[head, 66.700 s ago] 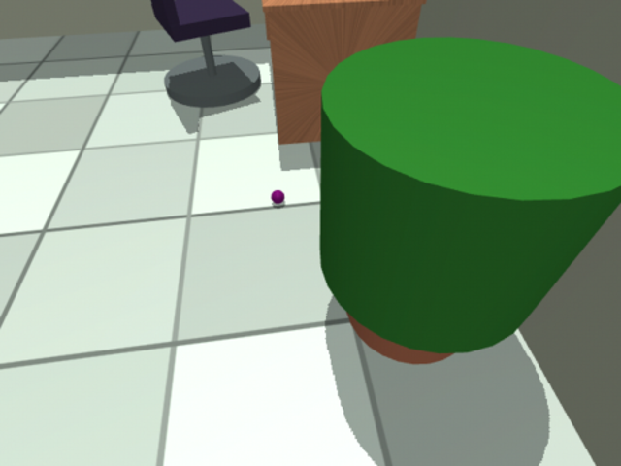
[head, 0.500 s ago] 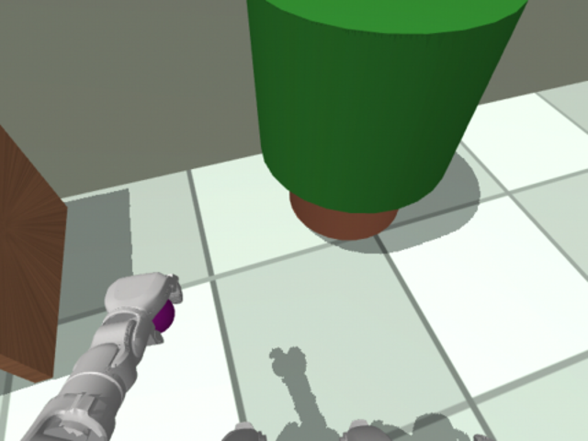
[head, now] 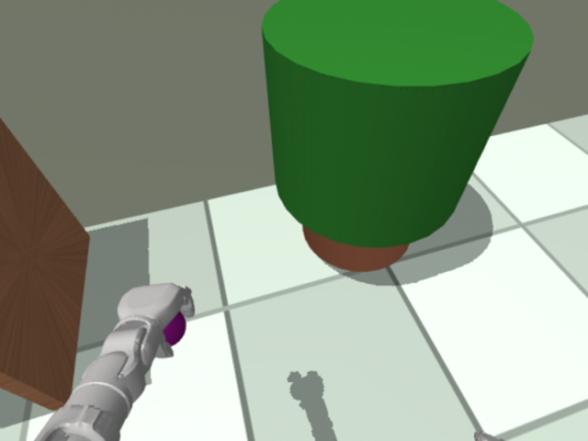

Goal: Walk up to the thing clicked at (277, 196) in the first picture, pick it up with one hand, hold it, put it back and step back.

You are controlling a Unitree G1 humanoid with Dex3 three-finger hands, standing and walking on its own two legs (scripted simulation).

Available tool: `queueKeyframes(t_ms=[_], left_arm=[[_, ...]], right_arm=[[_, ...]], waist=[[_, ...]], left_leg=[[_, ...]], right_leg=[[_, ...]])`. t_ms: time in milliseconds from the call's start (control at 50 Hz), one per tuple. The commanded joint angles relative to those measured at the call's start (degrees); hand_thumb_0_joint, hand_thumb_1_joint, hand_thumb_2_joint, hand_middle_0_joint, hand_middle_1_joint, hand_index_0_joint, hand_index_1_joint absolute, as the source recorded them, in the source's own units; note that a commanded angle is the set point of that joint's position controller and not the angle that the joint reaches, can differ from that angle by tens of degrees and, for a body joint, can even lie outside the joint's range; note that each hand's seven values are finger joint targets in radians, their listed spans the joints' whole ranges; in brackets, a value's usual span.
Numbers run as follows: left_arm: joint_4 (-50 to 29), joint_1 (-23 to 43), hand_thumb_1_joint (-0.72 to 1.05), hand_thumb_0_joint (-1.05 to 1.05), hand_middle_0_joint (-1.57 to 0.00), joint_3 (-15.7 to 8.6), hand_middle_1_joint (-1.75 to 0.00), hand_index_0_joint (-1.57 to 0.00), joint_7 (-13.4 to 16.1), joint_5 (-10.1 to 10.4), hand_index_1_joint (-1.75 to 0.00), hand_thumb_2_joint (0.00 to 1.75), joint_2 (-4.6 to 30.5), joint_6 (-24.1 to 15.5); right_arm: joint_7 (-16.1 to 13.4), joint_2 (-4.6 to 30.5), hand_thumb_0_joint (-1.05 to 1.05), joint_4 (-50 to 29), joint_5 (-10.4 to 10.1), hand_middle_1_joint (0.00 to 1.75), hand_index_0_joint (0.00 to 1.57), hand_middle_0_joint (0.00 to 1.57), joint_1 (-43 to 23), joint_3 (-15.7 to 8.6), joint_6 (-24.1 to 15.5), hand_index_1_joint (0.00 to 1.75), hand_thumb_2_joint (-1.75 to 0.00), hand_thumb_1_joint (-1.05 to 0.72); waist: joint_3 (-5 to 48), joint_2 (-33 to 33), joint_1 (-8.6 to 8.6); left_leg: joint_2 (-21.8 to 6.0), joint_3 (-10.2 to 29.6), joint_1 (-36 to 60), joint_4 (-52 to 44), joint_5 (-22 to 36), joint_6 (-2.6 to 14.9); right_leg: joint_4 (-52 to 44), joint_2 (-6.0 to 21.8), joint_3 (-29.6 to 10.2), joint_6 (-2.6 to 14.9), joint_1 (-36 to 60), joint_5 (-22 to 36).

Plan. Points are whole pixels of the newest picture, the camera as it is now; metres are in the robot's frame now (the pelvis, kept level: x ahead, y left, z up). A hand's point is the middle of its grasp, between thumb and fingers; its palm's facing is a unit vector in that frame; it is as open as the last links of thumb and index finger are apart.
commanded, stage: hold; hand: left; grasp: from above
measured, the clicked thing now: (165, 327) +0.34 +0.23 -0.09
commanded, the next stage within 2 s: crouch in 1.64 s
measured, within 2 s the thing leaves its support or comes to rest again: neither
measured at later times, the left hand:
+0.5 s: hand (163, 339) +0.29 +0.21 -0.04, palm faces -0.46 -0.04 -0.89, open 8.3 cm
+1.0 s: hand (161, 350) +0.27 +0.20 -0.02, palm faces -0.44 -0.04 -0.90, open 8.3 cm
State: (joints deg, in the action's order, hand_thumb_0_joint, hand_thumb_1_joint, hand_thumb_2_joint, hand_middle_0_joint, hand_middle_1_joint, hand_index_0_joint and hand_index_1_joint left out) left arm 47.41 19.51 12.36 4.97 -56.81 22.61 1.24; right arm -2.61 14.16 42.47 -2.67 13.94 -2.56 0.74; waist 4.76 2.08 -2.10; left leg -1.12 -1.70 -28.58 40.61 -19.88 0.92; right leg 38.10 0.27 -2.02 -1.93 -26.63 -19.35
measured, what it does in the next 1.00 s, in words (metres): stands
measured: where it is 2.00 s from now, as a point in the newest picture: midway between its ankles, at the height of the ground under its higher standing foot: outside the picture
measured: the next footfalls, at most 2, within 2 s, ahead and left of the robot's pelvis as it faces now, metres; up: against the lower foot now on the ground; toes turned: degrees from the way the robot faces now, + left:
none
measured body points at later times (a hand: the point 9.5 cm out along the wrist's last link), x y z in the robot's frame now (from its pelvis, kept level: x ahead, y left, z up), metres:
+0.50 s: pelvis -0.01 -0.01 +0.01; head +0.01 -0.03 +0.46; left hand +0.31 +0.21 +0.01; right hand +0.11 -0.27 -0.11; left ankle +0.00 +0.11 -0.72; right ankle +0.00 -0.15 -0.72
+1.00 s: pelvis -0.02 -0.02 +0.02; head -0.02 -0.04 +0.47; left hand +0.29 +0.20 +0.03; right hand +0.12 -0.27 -0.10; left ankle +0.00 +0.11 -0.72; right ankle +0.00 -0.15 -0.72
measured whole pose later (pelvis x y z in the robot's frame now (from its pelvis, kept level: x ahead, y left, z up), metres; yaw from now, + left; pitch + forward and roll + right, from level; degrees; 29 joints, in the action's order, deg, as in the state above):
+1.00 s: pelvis -0.02 -0.02 +0.02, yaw +0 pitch +1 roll +0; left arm 38.7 15.0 14.0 -0.7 -56.3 22.4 1.2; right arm -3.2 14.9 40.1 -3.4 10.5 -1.4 3.2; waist 1.0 3.1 -0.1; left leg -1.1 -1.9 -16.8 29.2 -13.0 -0.1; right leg 29.6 0.2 -2.1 -0.9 -16.3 -14.0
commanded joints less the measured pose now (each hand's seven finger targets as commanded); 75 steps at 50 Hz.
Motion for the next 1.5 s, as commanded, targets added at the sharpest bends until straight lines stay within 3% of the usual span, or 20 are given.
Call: queueKeyframes(t_ms=[0,120,240,300,340,700,800,840,880,940,1040,1140,1180,1220,1260,1300,1360,1400,1440,1480], left_arm=[[-10.9,18.7,0.60,0.00,-0.83,-4.6,-0.79,-0.92,1.2,-0.3,-0.70,0.56,11.2,0.2],[-14.3,18.1,0.58,0.00,-0.82,-5.0,-0.79,-0.90,0.0,-0.3,-0.70,0.58,12.0,0.3],[-15.5,18.2,0.58,0.00,-0.82,-4.7,-0.79,-0.90,-0.5,-0.4,-0.71,0.58,11.6,0.2],[-15.3,17.2,0.59,0.00,-0.82,-5.6,-0.79,-0.91,-0.4,-0.2,-0.71,0.57,12.4,0.3],[-15.1,17.1,0.57,0.00,-0.80,-4.4,-0.80,-0.89,-0.8,-0.5,-0.71,0.56,11.2,0.3],[-18.6,16.7,0.59,0.00,-0.80,-4.4,-0.83,-0.90,-1.8,0.2,-0.73,0.52,11.2,-0.2],[-19.0,16.6,0.59,0.00,-0.80,-5.6,-0.83,-0.90,-1.7,0.3,-0.73,0.54,12.5,0.1],[-19.0,16.6,0.59,0.00,-0.79,-4.4,-0.83,-0.90,-2.1,0.2,-0.72,0.52,11.3,0.1],[-20.2,17.0,0.60,0.00,-0.81,-5.5,-0.83,-0.90,-2.6,0.2,-0.72,0.52,12.8,-0.1],[-21.7,16.9,0.61,0.00,-0.79,-4.8,-0.84,-0.90,-3.4,0.4,-0.73,0.51,11.9,0.1],[-21.1,15.2,0.63,0.00,-0.82,-5.9,-0.83,-0.92,-4.2,0.9,-0.72,0.49,13.0,0.0],[-24.7,16.6,0.58,0.00,-0.78,-5.6,-0.83,-0.89,-5.2,0.7,-0.73,0.51,12.9,-0.4],[-24.4,16.9,0.59,0.00,-0.79,-4.4,-0.84,-0.90,-5.6,0.8,-0.73,0.52,11.8,-0.3],[-23.4,15.7,0.60,0.00,-0.80,-5.8,-0.84,-0.90,-5.4,0.9,-0.73,0.51,12.8,-0.3],[-22.8,15.2,0.61,0.00,-0.80,-4.4,-0.83,-0.91,-5.6,1.0,-0.72,0.49,11.5,-0.3],[-22.4,14.8,0.60,0.00,-0.80,-6.4,-0.83,-0.90,-5.5,0.7,-0.72,0.51,13.4,-0.4],[-23.2,13.7,0.62,0.00,-0.81,-4.1,-0.84,-0.91,-5.7,0.4,-0.73,0.51,11.0,-0.3],[-22.8,14.6,0.63,0.00,-0.84,-6.1,-0.82,-0.93,-5.2,0.9,-0.72,0.55,12.9,-0.3],[-23.1,17.2,0.63,0.00,-0.84,-5.2,-0.82,-0.94,-4.9,0.4,-0.72,0.53,12.6,-0.6],[-22.6,16.0,0.61,0.00,-0.82,-6.5,-0.82,-0.91,-4.3,0.3,-0.71,0.52,13.3,-0.7]], right_arm=[[-0.2,8.7,0.00,-6.2,-0.2,0.30,0.20,0.20,0.5,-3.0,-1.1,0.30,-0.89,-0.89],[0.0,8.9,0.00,-7.4,-0.3,0.30,0.20,0.20,-0.3,-3.0,-0.4,0.30,-0.89,-0.89],[0.0,8.7,0.00,-8.3,-0.3,0.30,0.20,0.20,-1.6,-2.9,0.3,0.30,-0.89,-0.89],[0.0,8.9,0.00,-8.5,-0.3,0.30,0.20,0.20,-2.2,-2.9,0.5,0.30,-0.89,-0.89],[0.0,8.7,0.00,-8.6,-0.4,0.30,0.20,0.20,-2.5,-2.6,0.6,0.30,-0.89,-0.90],[-0.7,8.2,0.00,-9.7,-0.6,0.30,0.20,0.20,-6.8,-1.8,0.3,0.30,-0.89,-0.90],[-0.8,8.1,0.00,-9.8,-0.7,0.30,0.20,0.20,-7.8,-1.6,0.3,0.30,-0.89,-0.90],[-0.8,7.9,0.00,-9.9,-0.6,0.30,0.20,0.20,-8.0,-1.4,0.2,0.30,-0.89,-0.90],[-0.8,7.8,0.00,-10.1,-0.8,0.30,0.20,0.20,-8.3,-1.4,0.1,0.30,-0.90,-0.90],[-1.0,7.6,0.00,-10.4,-0.8,0.30,0.20,0.20,-8.7,-1.2,0.1,0.30,-0.89,-0.90],[-1.1,7.6,0.00,-10.4,-0.9,0.30,0.20,0.20,-9.7,-0.9,0.1,0.30,-0.89,-0.90],[-1.3,7.4,0.00,-10.8,-0.9,0.30,0.20,0.20,-9.7,-0.8,0.0,0.30,-0.90,-0.90],[-1.3,7.4,0.00,-10.5,-1.0,0.30,0.20,0.20,-9.6,-0.8,0.0,0.30,-0.90,-0.90],[-1.4,7.5,0.00,-10.6,-1.0,0.30,0.20,0.20,-9.7,-0.7,0.1,0.30,-0.89,-0.90],[-1.4,7.3,0.00,-10.5,-1.0,0.30,0.20,0.20,-9.8,-0.6,0.1,0.30,-0.89,-0.90],[-1.4,7.5,0.00,-10.6,-1.1,0.30,0.20,0.20,-9.7,-0.8,0.1,0.30,-0.89,-0.90],[-1.3,7.3,0.00,-10.7,-1.0,0.30,0.20,0.20,-9.6,-0.9,0.2,0.30,-0.89,-0.90],[-1.3,7.5,0.00,-10.6,-1.0,0.30,0.20,0.20,-9.5,-0.9,0.3,0.30,-0.89,-0.90],[-1.4,7.3,0.00,-10.5,-0.9,0.30,0.20,0.20,-9.6,-0.7,0.3,0.30,-0.90,-0.90],[-1.3,7.5,0.00,-10.3,-1.0,0.30,0.20,0.20,-9.1,-1.0,0.3,0.30,-0.89,-0.90]], waist=[[14.7,0.3,-0.13],[15.8,0.6,0.48],[14.6,-0.3,0.83],[13.3,0.3,1.32],[12.8,-0.6,0.76],[9.7,-1.3,1.61],[9.7,-0.5,2.28],[9.0,-1.6,1.63],[10.0,-0.7,2.35],[10.6,-0.7,2.34],[7.8,-0.3,2.75],[11.3,0.3,2.84],[10.2,0.0,2.24],[8.7,-0.7,2.69],[8.3,-1.6,2.28],[8.6,0.1,3.06],[10.3,-1.2,2.68],[9.1,-0.2,2.63],[9.4,-0.9,2.47],[10.0,-0.3,2.81]], left_leg=[[1.0,1.6,13.3,-6.2,22.4,-0.87],[1.3,0.8,15.4,-7.0,25.8,-0.49],[1.6,0.2,16.3,-8.8,23.4,-0.25],[1.6,0.3,16.4,-10.0,21.7,-0.39],[1.7,0.4,16.4,-10.5,20.8,-0.25],[1.6,0.3,18.2,-14.1,14.0,-0.18],[1.7,0.1,18.5,-14.7,13.4,-0.25],[1.7,0.3,18.4,-14.8,12.4,-0.11],[1.9,0.0,18.8,-15.1,12.5,0.06],[2.1,-0.3,19.7,-15.0,13.9,0.11],[1.7,0.0,19.0,-16.5,11.2,-0.11],[1.9,-0.3,21.3,-15.9,14.8,-0.04],[1.5,0.0,21.7,-16.2,15.9,-0.19],[1.5,0.1,20.9,-16.6,14.3,-0.16],[1.6,0.1,20.7,-16.7,14.7,-0.06],[1.5,0.1,20.6,-16.8,14.9,-0.26],[1.6,0.0,21.9,-16.1,18.3,-0.14],[1.5,0.0,21.2,-16.4,17.0,-0.17],[1.7,0.1,21.3,-16.5,16.6,-0.09],[1.6,0.0,21.5,-16.4,16.5,-0.14]], right_leg=[[-4.7,-3.1,1.9,2.60,5.2,17.8],[-5.8,-2.8,1.5,2.36,8.5,21.6],[-7.7,-2.4,1.2,2.09,10.3,21.0],[-8.7,-2.5,1.3,2.19,10.4,19.0],[-8.9,-2.4,1.2,2.20,10.3,18.5],[-12.7,-2.0,1.1,2.13,10.7,11.4],[-13.1,-1.9,1.0,2.13,11.2,10.7],[-13.4,-1.9,0.9,2.02,11.0,9.8],[-13.9,-1.6,0.7,2.01,11.8,10.0],[-14.0,-1.5,0.5,1.89,12.3,11.3],[-14.7,-1.8,1.0,2.15,11.8,8.5],[-14.3,-1.8,0.9,2.15,13.3,11.7],[-14.1,-2.1,1.1,2.29,12.7,12.7],[-14.7,-2.1,1.2,2.22,12.5,11.1],[-14.7,-2.1,1.4,2.15,12.5,11.6],[-14.6,-2.0,1.3,2.35,12.8,11.5],[-14.0,-2.1,1.4,2.25,13.7,14.9],[-14.5,-2.0,1.4,2.26,13.3,13.6],[-14.6,-2.0,1.4,2.23,13.0,13.4],[-14.6,-1.9,1.3,2.27,13.8,13.3]])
